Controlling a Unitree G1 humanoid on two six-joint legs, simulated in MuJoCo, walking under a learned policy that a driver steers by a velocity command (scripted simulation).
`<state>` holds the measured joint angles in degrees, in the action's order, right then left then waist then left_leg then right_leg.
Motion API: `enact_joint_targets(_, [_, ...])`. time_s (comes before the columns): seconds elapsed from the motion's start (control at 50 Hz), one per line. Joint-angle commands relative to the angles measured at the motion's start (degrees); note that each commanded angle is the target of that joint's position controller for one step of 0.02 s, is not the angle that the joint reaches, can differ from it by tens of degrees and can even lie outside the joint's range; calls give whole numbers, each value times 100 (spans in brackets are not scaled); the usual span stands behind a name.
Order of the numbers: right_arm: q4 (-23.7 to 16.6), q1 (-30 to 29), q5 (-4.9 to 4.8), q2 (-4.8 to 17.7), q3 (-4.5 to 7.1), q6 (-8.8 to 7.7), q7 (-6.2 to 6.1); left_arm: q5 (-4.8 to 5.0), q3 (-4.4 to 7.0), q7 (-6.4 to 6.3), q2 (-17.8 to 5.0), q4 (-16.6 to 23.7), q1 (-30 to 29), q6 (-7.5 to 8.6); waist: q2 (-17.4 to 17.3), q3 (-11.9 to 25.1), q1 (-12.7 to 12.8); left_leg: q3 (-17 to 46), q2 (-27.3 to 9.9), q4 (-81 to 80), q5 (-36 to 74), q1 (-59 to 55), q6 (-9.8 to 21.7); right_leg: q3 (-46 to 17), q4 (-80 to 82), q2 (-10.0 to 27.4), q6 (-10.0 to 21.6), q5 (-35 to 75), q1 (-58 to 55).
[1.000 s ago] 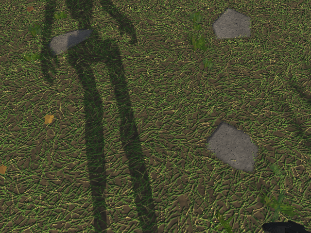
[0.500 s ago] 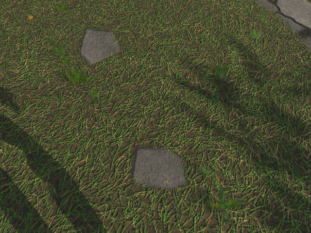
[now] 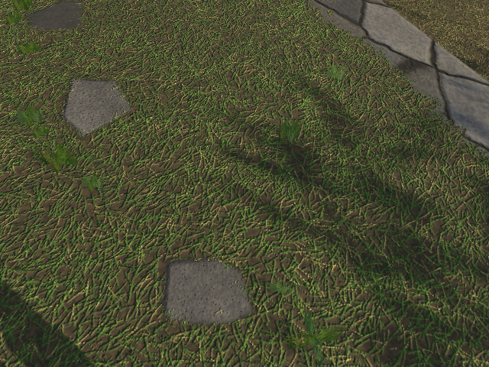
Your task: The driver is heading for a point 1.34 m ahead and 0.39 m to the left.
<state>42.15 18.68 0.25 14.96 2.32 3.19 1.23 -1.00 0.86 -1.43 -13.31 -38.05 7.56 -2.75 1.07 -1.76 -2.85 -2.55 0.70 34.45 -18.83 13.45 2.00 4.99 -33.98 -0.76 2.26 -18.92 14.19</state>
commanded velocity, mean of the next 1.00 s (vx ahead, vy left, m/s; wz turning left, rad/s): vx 0.00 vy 0.00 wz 0.56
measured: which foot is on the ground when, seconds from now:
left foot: down 0.00-0.42, up 0.44-0.82, down 0.84-1.00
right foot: down 0.00-0.00, up 0.02-0.40, down 0.42-0.84, up 0.86-1.00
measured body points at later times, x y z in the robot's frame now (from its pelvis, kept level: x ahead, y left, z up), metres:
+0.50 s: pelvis +0.00 -0.03 +0.01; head +0.04 -0.03 +0.46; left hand +0.02 +0.29 -0.07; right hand +0.25 -0.25 -0.10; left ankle -0.04 +0.08 -0.69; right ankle +0.07 -0.11 -0.73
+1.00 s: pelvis -0.02 -0.02 +0.02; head -0.01 +0.02 +0.46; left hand -0.14 +0.23 -0.13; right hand +0.26 -0.10 -0.07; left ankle -0.09 +0.06 -0.73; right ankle +0.02 -0.13 -0.67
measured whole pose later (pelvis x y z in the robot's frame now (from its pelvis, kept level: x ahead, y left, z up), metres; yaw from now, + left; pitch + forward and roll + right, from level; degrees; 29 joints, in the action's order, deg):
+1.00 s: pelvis -0.02 -0.02 +0.02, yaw +33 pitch -1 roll -1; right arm 40.1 5.3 1.2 12.1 0.1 2.5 -1.7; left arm -0.3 3.1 1.4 -16.4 -44.7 18.7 -3.6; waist 2.4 -3.9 3.7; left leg -4.2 -0.7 25.2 -15.0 9.7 2.0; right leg 1.2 -55.8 -0.1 -0.6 -27.0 22.8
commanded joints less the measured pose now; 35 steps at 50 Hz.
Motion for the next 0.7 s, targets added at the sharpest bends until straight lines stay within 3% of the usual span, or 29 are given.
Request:
enact_joint_targets(0.02, [-477, 128, 67, 1503, 388, -265, -47, -23, 323, -68, -777, 518, 82, 35, -1350, 109, 294, 3015, -1696, -1374, 3455, -626, 810, -5, -1559, 56, -229, -175, 1222])
enact_joint_targets(0.04, [-323, 683, 38, 1747, 513, -257, -26, -6, 246, -107, -621, 637, -324, -6, -1781, 136, -118, 3798, -2174, -1586, 4628, -808, 1655, -491, -2504, -479, -290, -2014, 1962])
enact_joint_targets(0.06, [-302, 699, 7, 1539, 502, -240, -46, -30, 243, -94, -667, 562, -246, -13, -1101, 163, -41, 3380, -1972, -1500, 4214, -931, 1767, -854, -3074, -264, -302, -1772, 2112])
enact_joint_targets(0.08, [-349, 312, -27, 1312, 461, -191, -89, 1, 258, -65, -683, 482, -261, 7, -718, 53, 109, 2899, -1589, -1476, 3502, -791, 1567, -941, -3136, -119, -303, -1211, 2150])
enact_joint_targets(0.1, [-441, -118, -36, 1134, 414, -126, -130, 19, 284, -45, -750, 453, -262, 43, -627, -13, 273, 2580, -1219, -1497, 3080, -677, 1274, -955, -2908, -27, -329, -762, 2135])
enact_joint_targets(0.14, [-534, -356, -55, 999, 404, -70, -149, -55, 285, 17, -774, 368, -175, 52, -694, 298, 281, 2294, -839, -1406, 3226, -819, 1080, -840, -2670, -83, -466, -386, 1958])
enact_joint_targets(0.2, [-470, -60, -44, 1149, 500, -41, -125, -5, 221, 58, -662, 397, -265, 41, -591, 471, 97, 2497, -765, -1323, 2817, -1005, 1058, -840, -2058, -150, -570, -278, 1940])
enact_joint_targets(0.28, [-543, -100, 22, 1314, 587, 10, -92, -6, 194, 33, -754, 465, -399, 85, -806, 438, -38, 3051, -695, -1306, 1995, -714, 1052, -942, -1295, -266, -517, -258, 1632])
enact_joint_targets(0.36, [-677, -499, 58, 1415, 635, 14, -21, 45, 209, -24, -913, 422, -123, 190, -997, 456, 93, 3543, -530, -1189, 2124, -240, 822, -1020, -444, -451, -364, -254, 784])
enact_joint_targets(0.4, [-764, -862, 17, 1371, 622, 0, -15, 55, 227, -94, -957, 319, 294, 253, -1028, 421, 380, 3627, -279, -1054, 1700, 242, 485, -1030, 640, -452, -295, 169, -105])
enact_joint_targets(0.42, [-800, -951, -34, 1241, 579, -23, -34, 23, 261, -158, -1072, 263, 512, 298, -800, 404, 510, 3429, 6, -788, 997, 685, 202, -1204, 1472, -145, -230, 471, -724])
enact_joint_targets(0.44, [-792, -482, -47, 766, 470, -51, -55, -29, 341, -220, -1540, 336, 436, 303, 439, 586, 229, 2501, 638, 312, -899, 1235, -138, -2513, 2169, 1273, 75, -252, -1295])
enact_joint_targets(0.46, [-796, -336, 68, 917, 505, -46, -102, -68, 390, -172, -1883, 501, 48, 254, 1203, 407, 153, 1316, 1232, 1529, -1523, 1911, -309, -3904, 2455, 2266, 660, -440, -845])
enact_joint_targets(0.48, [-741, -483, 202, 1355, 601, -24, -85, -93, 324, -129, -1527, 476, 68, 217, 730, 252, 139, 1164, 602, 2328, -1204, 1850, -350, -3437, 2259, 2266, 881, 236, -531])
enact_joint_targets(0.5, [-655, -507, 185, 1352, 620, -1, -17, -68, 228, -107, -1176, 510, -88, 203, 528, 134, 82, 1074, 465, 2722, -869, 1761, -347, -2740, 2091, 1926, 861, 729, -318])
enact_joint_targets(0.52, [-568, -402, 154, 1244, 596, 39, 54, -70, 189, -95, -1041, 544, -235, 194, 486, 75, 27, 962, 396, 3106, -598, 1699, -376, -2088, 1988, 1585, 783, 1166, -224])
enact_joint_targets(0.58, [-532, -403, 32, 1102, 508, 109, 218, -95, 192, -133, -997, 548, -119, 213, 703, 197, 132, 549, 207, 3382, -277, 1869, -540, -1124, 1760, 1283, 758, 2002, -610])
enact_joint_targets(0.66, [-775, -1049, 31, 900, 384, 159, 278, -97, 311, -100, -1139, 360, 563, 240, 768, 257, 542, 352, -37, 2592, -468, 2020, -625, -936, 1647, 1632, 922, 2362, -1250])
enact_joint_targets(0.7, [-819, -1119, 23, 740, 306, 161, 267, -94, 359, -32, -1209, 255, 699, 274, 803, 399, 562, 350, 15, 1968, -779, 1535, -529, -844, 1461, 1685, 974, 2835, -1176])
